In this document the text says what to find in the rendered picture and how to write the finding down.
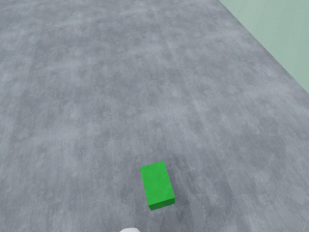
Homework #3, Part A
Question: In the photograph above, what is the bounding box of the carton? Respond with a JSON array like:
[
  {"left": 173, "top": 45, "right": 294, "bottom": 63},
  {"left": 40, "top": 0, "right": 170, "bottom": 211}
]
[{"left": 140, "top": 160, "right": 176, "bottom": 211}]

